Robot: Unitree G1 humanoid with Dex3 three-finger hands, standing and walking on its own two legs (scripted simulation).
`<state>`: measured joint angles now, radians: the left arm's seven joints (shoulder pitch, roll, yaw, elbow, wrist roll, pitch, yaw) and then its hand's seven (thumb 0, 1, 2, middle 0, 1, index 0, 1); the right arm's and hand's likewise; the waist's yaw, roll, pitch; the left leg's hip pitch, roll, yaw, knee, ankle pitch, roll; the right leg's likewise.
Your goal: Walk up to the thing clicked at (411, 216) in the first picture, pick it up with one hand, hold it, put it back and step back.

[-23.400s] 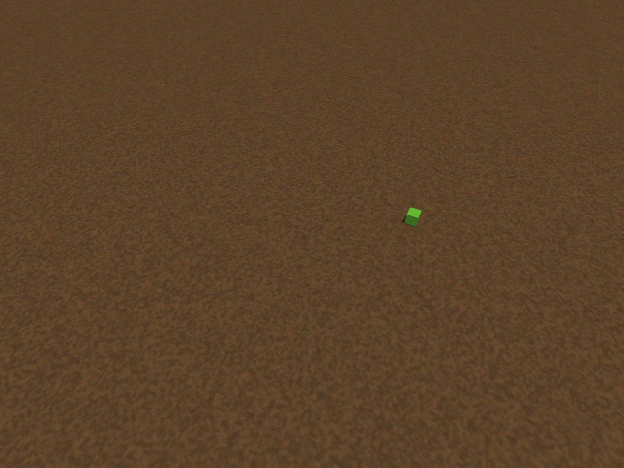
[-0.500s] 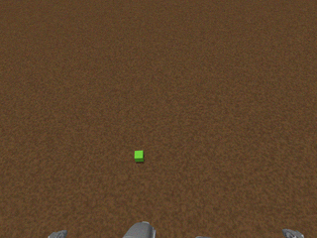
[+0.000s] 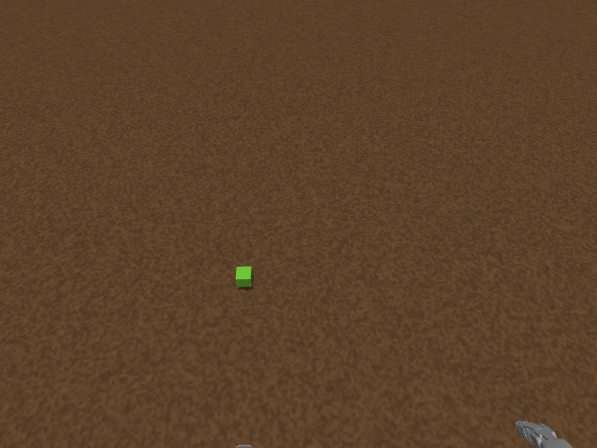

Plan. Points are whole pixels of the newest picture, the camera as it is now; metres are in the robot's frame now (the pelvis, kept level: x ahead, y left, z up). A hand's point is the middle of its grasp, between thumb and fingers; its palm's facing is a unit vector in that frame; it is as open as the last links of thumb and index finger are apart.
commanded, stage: walk up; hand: left
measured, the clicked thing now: (244, 276) +0.80 +0.22 -0.73
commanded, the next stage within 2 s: stand in 1.06 s
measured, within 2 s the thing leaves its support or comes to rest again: neither
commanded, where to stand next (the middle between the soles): +0.42 -0.01 m, yaw +1 degrees
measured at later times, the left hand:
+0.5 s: hand out of the picture +0.06 +0.27 -0.14, palm faces +0.06 -0.93 -0.37, open 7.3 cm
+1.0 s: hand out of the picture +0.09 +0.27 -0.14, palm faces +0.12 -0.94 -0.33, open 7.3 cm
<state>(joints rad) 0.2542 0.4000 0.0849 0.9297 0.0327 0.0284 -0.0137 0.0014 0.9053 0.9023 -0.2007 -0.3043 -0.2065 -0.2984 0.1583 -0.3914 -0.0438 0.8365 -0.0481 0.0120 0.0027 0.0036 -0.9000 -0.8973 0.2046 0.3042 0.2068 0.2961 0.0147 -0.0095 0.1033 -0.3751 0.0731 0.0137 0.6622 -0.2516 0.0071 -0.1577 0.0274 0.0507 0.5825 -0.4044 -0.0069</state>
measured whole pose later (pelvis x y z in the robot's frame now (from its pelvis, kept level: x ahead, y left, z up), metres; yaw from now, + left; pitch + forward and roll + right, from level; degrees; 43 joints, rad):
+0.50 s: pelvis -0.01 +0.00 +0.01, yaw +3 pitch -3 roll -1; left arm 0.16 0.38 0.06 0.98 0.02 -0.02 -0.01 0.00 0.91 0.90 -0.20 -0.30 -0.21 -0.30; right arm 0.20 -0.33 -0.02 0.96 -0.02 -0.02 0.01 0.01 -0.90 -0.90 0.20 0.30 0.21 0.30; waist 0.00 0.00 0.07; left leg -0.27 0.01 -0.05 0.57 -0.25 -0.01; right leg -0.18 0.00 -0.01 0.53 -0.29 -0.01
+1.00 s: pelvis +0.02 +0.00 +0.02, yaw +6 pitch -2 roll -1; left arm 0.09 0.37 0.04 1.06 0.01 -0.02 0.00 0.00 0.90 0.90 -0.20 -0.30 -0.21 -0.30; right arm 0.09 -0.33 -0.01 1.05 -0.01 -0.02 0.00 0.00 -0.90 -0.90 0.20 0.30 0.20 0.30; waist 0.02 -0.02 0.07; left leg -0.22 -0.01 -0.07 0.51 -0.26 0.00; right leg -0.10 -0.02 -0.04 0.44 -0.31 0.02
